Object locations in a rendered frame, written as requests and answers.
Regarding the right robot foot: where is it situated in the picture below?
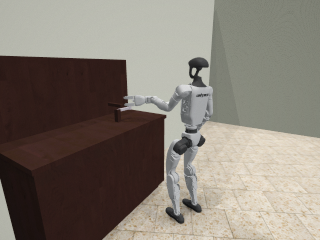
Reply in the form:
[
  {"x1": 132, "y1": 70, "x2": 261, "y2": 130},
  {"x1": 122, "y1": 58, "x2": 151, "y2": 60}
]
[{"x1": 182, "y1": 198, "x2": 202, "y2": 213}]

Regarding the right robot shin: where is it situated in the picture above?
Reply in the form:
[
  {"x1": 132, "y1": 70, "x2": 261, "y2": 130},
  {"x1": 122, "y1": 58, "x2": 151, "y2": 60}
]
[{"x1": 184, "y1": 166, "x2": 198, "y2": 206}]

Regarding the tap lever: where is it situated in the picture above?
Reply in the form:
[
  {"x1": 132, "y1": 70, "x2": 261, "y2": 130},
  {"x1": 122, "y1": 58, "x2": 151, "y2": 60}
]
[{"x1": 119, "y1": 106, "x2": 132, "y2": 112}]

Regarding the counter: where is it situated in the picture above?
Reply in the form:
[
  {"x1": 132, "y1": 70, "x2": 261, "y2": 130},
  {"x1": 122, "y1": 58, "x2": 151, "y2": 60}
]
[{"x1": 0, "y1": 55, "x2": 167, "y2": 240}]

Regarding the left robot forearm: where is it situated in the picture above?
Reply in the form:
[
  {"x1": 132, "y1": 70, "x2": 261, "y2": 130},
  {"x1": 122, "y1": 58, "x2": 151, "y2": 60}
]
[{"x1": 145, "y1": 96, "x2": 168, "y2": 111}]

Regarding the right robot upper arm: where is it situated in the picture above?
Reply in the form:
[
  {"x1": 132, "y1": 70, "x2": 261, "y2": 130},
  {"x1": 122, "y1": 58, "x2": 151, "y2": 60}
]
[{"x1": 205, "y1": 85, "x2": 213, "y2": 117}]

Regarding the left robot hand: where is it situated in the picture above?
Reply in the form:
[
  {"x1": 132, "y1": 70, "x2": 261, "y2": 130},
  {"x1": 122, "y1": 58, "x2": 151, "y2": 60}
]
[{"x1": 123, "y1": 95, "x2": 145, "y2": 107}]

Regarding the right robot forearm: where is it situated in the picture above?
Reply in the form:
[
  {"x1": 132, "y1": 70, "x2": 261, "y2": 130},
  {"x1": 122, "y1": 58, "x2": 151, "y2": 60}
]
[{"x1": 195, "y1": 116, "x2": 211, "y2": 131}]

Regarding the left robot upper arm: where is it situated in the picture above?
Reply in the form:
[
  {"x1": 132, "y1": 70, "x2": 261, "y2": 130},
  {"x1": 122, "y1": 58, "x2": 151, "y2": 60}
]
[{"x1": 164, "y1": 84, "x2": 192, "y2": 112}]

